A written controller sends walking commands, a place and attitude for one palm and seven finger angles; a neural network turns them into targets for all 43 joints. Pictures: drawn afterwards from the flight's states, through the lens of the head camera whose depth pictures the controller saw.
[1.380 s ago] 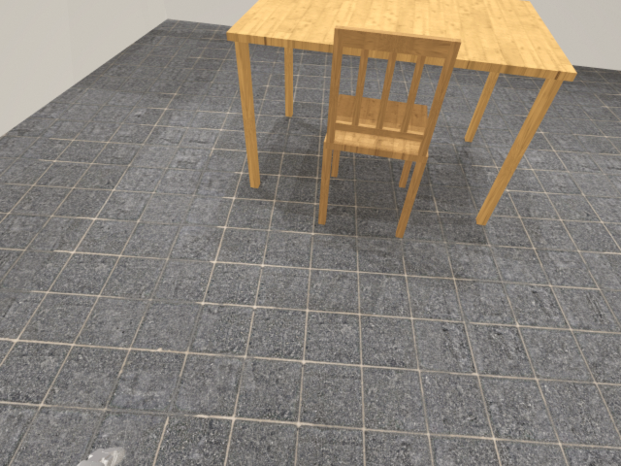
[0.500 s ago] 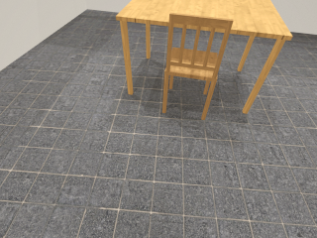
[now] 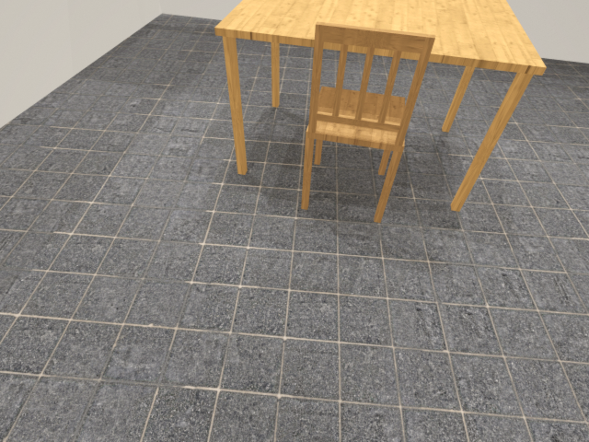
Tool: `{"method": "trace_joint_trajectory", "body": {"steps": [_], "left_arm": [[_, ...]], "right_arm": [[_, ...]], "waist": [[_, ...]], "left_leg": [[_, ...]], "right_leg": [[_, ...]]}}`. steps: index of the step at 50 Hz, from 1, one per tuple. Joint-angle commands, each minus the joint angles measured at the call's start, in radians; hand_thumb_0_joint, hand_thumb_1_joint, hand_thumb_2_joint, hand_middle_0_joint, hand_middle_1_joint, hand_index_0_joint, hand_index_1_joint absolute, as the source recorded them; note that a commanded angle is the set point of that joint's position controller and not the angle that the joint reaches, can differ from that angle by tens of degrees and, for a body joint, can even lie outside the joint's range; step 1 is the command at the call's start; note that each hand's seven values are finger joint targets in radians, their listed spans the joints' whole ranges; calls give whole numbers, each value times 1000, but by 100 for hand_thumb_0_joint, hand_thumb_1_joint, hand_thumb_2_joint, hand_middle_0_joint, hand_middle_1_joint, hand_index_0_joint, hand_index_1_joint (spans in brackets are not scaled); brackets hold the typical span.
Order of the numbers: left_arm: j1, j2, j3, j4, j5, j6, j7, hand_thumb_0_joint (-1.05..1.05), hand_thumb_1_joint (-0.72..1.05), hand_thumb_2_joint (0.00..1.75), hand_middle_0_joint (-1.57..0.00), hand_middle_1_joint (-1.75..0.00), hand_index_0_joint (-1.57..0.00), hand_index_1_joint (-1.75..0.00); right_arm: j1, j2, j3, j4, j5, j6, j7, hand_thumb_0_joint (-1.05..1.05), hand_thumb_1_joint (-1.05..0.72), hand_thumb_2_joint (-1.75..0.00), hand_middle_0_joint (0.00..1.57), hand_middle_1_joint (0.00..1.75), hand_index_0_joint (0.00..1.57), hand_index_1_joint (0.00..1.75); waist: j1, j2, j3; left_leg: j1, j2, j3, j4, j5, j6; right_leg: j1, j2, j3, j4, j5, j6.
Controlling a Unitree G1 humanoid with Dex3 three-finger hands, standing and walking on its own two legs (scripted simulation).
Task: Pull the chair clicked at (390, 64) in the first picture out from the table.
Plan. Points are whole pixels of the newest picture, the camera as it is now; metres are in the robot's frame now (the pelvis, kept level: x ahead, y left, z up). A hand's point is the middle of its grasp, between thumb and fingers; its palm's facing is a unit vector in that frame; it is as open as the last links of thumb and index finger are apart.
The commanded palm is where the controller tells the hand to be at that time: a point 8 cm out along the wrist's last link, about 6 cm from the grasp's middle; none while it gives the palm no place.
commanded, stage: look at it before walking up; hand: left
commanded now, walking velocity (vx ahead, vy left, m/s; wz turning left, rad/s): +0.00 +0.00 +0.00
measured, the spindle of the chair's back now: (364, 85) +1.25 -0.17 -0.12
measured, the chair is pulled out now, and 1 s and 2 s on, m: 0.00 0.00 0.00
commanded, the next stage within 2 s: walk to a spot facing it in 0.06 s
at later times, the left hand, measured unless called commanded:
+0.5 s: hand out of the picture +0.07 +0.18 -0.18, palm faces -0.13 -0.96 -0.23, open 7.4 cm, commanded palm none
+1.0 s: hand (205, 396) +0.23 +0.17 -0.20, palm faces -0.24 -0.96 -0.16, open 7.4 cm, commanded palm none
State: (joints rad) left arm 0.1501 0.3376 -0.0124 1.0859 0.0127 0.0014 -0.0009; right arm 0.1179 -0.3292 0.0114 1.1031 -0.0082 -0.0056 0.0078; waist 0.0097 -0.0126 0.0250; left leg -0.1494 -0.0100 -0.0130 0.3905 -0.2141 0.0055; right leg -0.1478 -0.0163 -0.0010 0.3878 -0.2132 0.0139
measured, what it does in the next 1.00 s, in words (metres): walks ahead, turning right: left foot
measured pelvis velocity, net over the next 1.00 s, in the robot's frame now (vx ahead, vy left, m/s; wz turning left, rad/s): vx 0.26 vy -0.02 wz -0.37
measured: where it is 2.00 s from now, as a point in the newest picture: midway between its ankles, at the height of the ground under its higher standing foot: (315, 355)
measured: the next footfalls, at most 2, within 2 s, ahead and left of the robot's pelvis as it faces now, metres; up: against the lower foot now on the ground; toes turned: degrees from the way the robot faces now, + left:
left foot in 0.98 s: +0.42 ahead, +0.02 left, +0.00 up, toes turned -14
right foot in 1.70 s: +0.45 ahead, -0.16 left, +0.00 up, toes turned -52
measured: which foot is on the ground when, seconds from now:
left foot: down 0.00-0.50, up 0.52-0.96, down 0.98-1.00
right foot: down 0.00-0.98, up 1.00-1.00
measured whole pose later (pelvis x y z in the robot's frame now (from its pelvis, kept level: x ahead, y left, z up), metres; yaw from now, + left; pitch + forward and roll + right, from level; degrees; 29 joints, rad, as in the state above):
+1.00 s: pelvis +0.26 -0.02 -0.03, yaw -21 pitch +1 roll -2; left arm 0.47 0.17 0.05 1.08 0.02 -0.05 0.01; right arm 0.07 -0.16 -0.02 0.92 -0.02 -0.05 0.02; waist 0.06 -0.02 0.04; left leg -0.48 0.06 0.10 0.64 -0.18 0.01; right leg -0.01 0.03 0.13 0.54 -0.49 0.00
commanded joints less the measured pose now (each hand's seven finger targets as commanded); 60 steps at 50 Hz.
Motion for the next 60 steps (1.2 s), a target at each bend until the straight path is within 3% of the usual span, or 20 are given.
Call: {"method": "trace_joint_trajectory", "body": {"steps": [1,9,13,17,20,23,24,25,26,29,31,35,44,47,48,50,51,53,56,60], "left_arm": [[-30,193,43,-62,-1,-23,13,0,90,90,-20,-30,-20,-30],[-2,128,31,-45,-3,-14,15,0,90,90,-20,-30,-20,-30],[55,86,33,-56,7,19,-3,0,90,90,-20,-30,-20,-30],[86,54,52,-110,11,14,-23,0,90,90,-20,-30,-20,-30],[40,12,61,-163,10,-1,-33,0,90,90,-20,-30,-20,-30],[162,-21,73,-138,9,-17,-40,0,90,90,-20,-30,-20,-30],[299,2,83,-92,11,-25,-37,0,90,90,-20,-30,-20,-30],[436,131,112,-55,22,-43,-18,0,90,90,-20,-30,-20,-30],[500,164,113,-43,1,-45,2,0,90,90,-20,-30,-20,-30],[372,52,89,-79,3,-51,7,0,90,90,-20,-30,-20,-30],[328,18,80,-92,7,-61,8,0,90,90,-20,-30,-20,-30],[356,-8,76,-75,7,-80,10,0,90,90,-20,-30,-20,-30],[375,-17,81,-53,17,-75,30,0,90,90,-20,-30,-20,-30],[294,24,100,-74,12,-74,30,0,90,90,-20,-30,-20,-30],[300,5,104,-78,5,-76,26,0,90,90,-20,-30,-20,-30],[351,-82,95,-110,-11,-74,4,0,90,90,-20,-30,-20,-30],[274,-62,94,-133,-6,-71,3,0,90,90,-20,-30,-20,-30],[207,-79,103,-124,11,-51,-10,0,90,90,-20,-30,-20,-30],[260,-122,102,-105,21,-5,-29,0,90,90,-20,-30,-20,-30],[227,-126,113,-130,27,28,-31,0,90,90,-20,-30,-20,-30]], "right_arm": [[-47,-204,-44,-58,3,-25,-18,0,-90,-90,20,30,20,30],[-24,-143,-27,-40,-2,-20,-18,0,-90,-90,20,30,20,30],[48,-112,-33,-46,-14,2,-17,0,-90,-90,20,30,20,30],[105,-165,-70,-81,-12,-5,-22,0,-90,-90,20,30,20,30],[154,-157,-88,-86,-11,-29,-25,0,-90,-90,20,30,20,30],[106,-121,-87,-103,-13,-35,-27,0,-90,-90,20,30,20,30],[76,-95,-83,-113,-10,-34,-22,0,-90,-90,20,30,20,30],[51,-4,-64,-162,3,-39,-13,0,-90,-90,20,30,20,30],[-31,-10,-54,-214,-7,-45,-10,0,-90,-90,20,30,20,30],[-56,-3,-69,-194,-11,-52,-6,0,-90,-90,20,30,20,30],[-8,25,-73,-169,-16,-41,3,0,-90,-90,20,30,20,30],[9,52,-78,-179,-15,-24,10,0,-90,-90,20,30,20,30],[-168,90,-64,-275,-4,-48,22,0,-90,-90,20,30,20,30],[78,46,-80,-209,-4,-64,0,0,-90,-90,20,30,20,30],[235,-12,-92,-159,-11,-67,-14,0,-90,-90,20,30,20,30],[414,-178,-124,-123,-19,-65,-26,0,-90,-90,20,30,20,30],[339,-148,-115,-145,-7,-57,-25,0,-90,-90,20,30,20,30],[182,-1,-83,-165,-11,-74,-28,0,-90,-90,20,30,20,30],[154,80,-61,-149,-8,-93,-32,0,-90,-90,20,30,20,30],[204,95,-66,-139,-4,-100,-37,0,-90,-90,20,30,20,30]], "waist": [[-4,16,-47],[-4,15,-63],[-8,27,30],[-23,132,93],[-41,174,86],[29,123,33],[94,18,-14],[136,-370,-38],[148,-351,-13],[77,-68,105],[34,0,98],[8,-48,68],[48,-134,87],[-67,-115,-37],[-121,-61,-132],[-130,329,-318],[-113,189,-188],[-37,141,7],[36,152,43],[40,132,53]], "left_leg": [[4,122,-106,-71,146,25],[27,127,-85,-68,136,15],[-34,135,-74,-71,-276,22],[-9,263,-198,-147,-444,98],[104,368,-213,-145,-166,177],[3,313,-16,63,44,106],[-136,235,83,284,-1,51],[-465,87,200,637,-271,-22],[-608,56,101,780,-379,-30],[-606,142,24,817,-171,-29],[-545,146,42,775,-87,-48],[-568,135,52,731,22,-72],[-454,96,102,360,35,-43],[-84,31,124,170,45,-10],[177,77,82,135,98,5],[445,545,-528,-54,99,158],[289,558,-526,-103,5,198],[19,452,-287,-162,-58,106],[-144,326,-1,-162,102,1],[-110,306,122,-193,163,-28]], "right_leg": [[8,-105,94,-64,98,-37],[15,-101,90,-61,89,-28],[-117,-51,117,-23,-252,-42],[-281,38,32,210,-250,-40],[-401,-7,-10,376,-283,-23],[-154,-12,-61,202,-185,-32],[65,-3,-38,65,-76,-46],[265,-269,419,-112,-88,-131],[265,-380,650,-185,42,-200],[103,-300,488,-166,18,-246],[40,-253,370,-181,60,-222],[61,-191,273,-182,212,-194],[110,-164,235,-121,470,-168],[50,-129,195,104,631,-135],[-59,-88,178,303,531,-107],[-430,102,59,917,-354,-44],[-462,20,94,999,-323,-56],[-480,-54,70,1027,-138,-39],[-372,-67,33,948,-19,-22],[-485,-73,30,943,105,0]]}}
